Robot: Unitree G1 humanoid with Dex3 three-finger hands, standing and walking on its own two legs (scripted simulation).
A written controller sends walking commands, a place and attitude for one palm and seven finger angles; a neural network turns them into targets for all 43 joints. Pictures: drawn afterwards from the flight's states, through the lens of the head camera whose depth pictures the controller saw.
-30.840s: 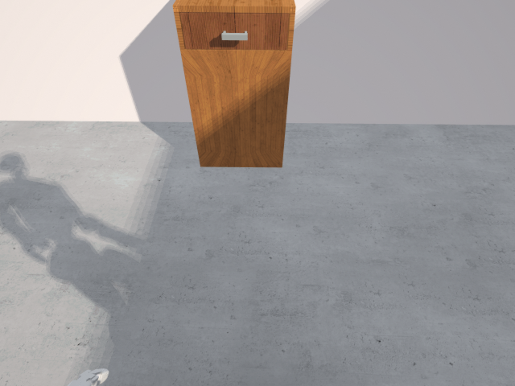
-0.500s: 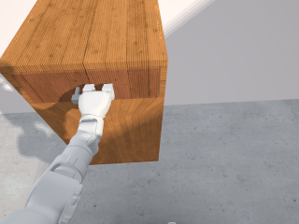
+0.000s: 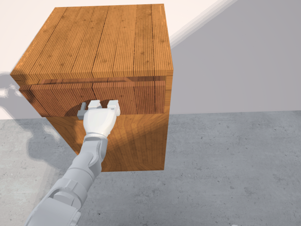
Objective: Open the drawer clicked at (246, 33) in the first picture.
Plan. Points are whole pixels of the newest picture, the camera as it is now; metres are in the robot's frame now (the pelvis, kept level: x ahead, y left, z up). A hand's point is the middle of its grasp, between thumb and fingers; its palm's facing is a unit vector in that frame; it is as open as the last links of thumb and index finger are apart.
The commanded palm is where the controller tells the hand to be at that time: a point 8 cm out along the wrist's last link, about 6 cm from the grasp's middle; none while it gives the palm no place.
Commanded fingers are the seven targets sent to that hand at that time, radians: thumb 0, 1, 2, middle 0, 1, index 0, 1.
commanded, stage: pull the drawer open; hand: left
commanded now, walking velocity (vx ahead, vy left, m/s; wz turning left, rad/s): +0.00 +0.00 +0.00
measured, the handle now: (96, 109) +0.46 +0.18 +0.02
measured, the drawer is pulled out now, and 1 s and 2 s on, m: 0.04 0.16 0.28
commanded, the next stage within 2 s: none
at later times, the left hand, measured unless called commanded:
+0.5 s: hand (102, 150) +0.33 +0.14 +0.00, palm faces +0.00 -0.08 -1.00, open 5.7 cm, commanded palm +0.29 +0.16 +0.05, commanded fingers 0.00 0.90 0.90 -0.40 -1.35 -0.40 -1.35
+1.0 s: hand (100, 169) +0.27 +0.14 +0.00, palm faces +0.00 -0.09 -1.00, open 5.7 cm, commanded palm +0.23 +0.16 +0.05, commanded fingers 0.00 0.90 0.90 -0.40 -1.35 -0.40 -1.35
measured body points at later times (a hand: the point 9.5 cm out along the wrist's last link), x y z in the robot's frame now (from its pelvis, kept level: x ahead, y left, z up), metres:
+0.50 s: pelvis -0.01 -0.01 +0.01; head +0.01 -0.03 +0.45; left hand +0.32 +0.15 +0.05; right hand +0.15 -0.25 -0.11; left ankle -0.04 +0.07 -0.71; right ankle -0.01 -0.07 -0.71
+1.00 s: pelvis -0.03 -0.02 +0.01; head -0.01 -0.05 +0.45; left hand +0.27 +0.14 +0.05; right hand +0.15 -0.25 -0.11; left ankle -0.04 +0.07 -0.71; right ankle -0.01 -0.07 -0.71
